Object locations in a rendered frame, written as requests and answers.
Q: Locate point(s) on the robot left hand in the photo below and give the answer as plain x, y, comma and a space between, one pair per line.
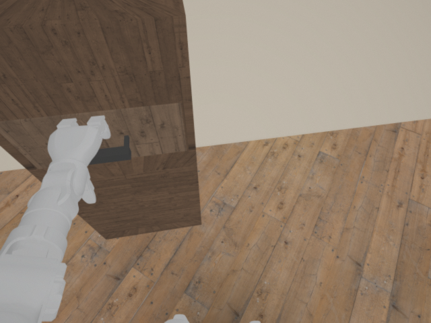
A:
81, 143

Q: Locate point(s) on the cabinet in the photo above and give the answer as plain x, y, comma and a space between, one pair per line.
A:
73, 56

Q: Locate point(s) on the robot left forearm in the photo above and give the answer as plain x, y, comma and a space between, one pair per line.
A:
43, 229

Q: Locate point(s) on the robot left upper arm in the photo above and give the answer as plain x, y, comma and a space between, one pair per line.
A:
31, 288

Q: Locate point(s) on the handle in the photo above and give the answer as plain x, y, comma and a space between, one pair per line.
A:
113, 154

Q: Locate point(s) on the drawer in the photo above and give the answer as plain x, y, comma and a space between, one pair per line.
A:
152, 130

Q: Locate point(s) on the left robot shin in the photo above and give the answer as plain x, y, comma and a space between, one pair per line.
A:
180, 316

